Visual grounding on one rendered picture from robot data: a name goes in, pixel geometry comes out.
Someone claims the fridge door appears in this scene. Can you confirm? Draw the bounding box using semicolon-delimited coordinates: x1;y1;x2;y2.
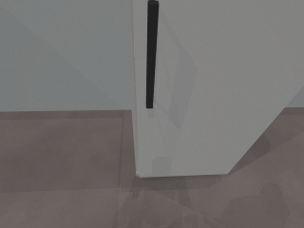
132;0;304;178

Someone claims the handle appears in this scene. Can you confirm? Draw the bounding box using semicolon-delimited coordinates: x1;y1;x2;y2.
145;0;160;109

